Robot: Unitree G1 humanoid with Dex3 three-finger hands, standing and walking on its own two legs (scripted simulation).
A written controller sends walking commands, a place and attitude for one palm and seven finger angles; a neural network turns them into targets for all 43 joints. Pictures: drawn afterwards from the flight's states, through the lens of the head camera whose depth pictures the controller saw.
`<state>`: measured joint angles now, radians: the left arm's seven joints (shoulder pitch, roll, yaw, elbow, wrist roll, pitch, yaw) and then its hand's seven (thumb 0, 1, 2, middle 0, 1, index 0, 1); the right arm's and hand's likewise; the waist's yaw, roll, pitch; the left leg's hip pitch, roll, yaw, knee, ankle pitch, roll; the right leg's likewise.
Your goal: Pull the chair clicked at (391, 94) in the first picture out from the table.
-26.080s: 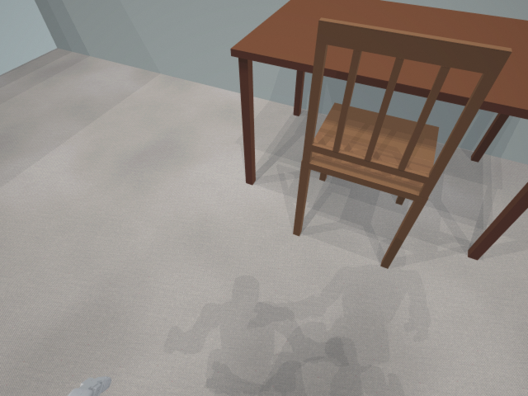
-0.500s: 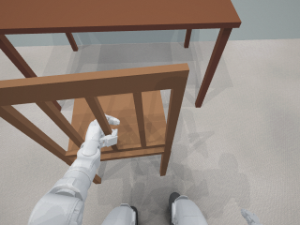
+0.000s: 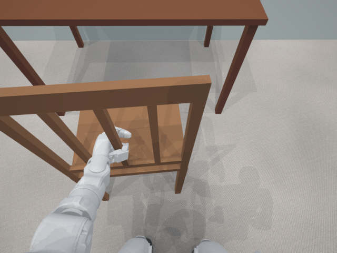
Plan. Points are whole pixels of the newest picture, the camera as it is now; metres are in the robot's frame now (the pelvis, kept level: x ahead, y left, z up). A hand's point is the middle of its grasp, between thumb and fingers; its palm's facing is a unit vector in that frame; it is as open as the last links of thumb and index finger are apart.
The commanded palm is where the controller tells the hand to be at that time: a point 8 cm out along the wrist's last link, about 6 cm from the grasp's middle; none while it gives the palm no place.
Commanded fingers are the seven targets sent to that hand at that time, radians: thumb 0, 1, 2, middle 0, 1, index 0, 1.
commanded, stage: step backward, pulling the chair out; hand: left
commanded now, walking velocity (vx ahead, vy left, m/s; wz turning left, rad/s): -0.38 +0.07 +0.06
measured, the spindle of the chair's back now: (115, 141) +0.38 +0.16 -0.05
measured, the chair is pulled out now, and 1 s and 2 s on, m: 0.36 0.52 0.63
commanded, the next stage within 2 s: stop walking, hand still on the chair in 0.82 s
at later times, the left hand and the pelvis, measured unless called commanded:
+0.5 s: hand (125, 167) +0.32 +0.13 -0.07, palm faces +0.06 -0.97 -0.22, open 5.4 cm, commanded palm +0.31 +0.18 -0.06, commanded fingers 0.00 0.90 0.90 -0.50 -1.45 -0.50 -1.45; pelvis -0.08 -0.02 -0.01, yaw +0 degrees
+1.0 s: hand (122, 215) +0.20 +0.12 -0.07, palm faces +0.06 -0.98 -0.21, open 5.4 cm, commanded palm +0.18 +0.17 -0.05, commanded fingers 0.00 0.90 0.90 -0.50 -1.45 -0.50 -1.45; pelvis -0.16 -0.03 +0.00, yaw +2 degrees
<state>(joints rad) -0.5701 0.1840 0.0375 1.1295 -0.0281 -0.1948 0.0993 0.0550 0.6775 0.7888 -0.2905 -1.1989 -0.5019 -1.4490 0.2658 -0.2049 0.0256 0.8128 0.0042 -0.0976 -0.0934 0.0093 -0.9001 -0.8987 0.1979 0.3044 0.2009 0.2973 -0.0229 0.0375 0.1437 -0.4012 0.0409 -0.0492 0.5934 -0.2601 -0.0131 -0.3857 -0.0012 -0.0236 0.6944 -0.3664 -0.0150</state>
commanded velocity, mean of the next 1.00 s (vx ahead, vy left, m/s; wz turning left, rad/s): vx -0.29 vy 0.02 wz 0.05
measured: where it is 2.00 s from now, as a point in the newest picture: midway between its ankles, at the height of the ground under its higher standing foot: outside the picture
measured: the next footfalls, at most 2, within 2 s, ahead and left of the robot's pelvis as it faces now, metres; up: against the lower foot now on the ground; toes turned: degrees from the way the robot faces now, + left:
right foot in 0.04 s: +0.00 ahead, -0.15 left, +0.00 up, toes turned -1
left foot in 0.72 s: -0.11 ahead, +0.11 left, +0.00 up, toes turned +2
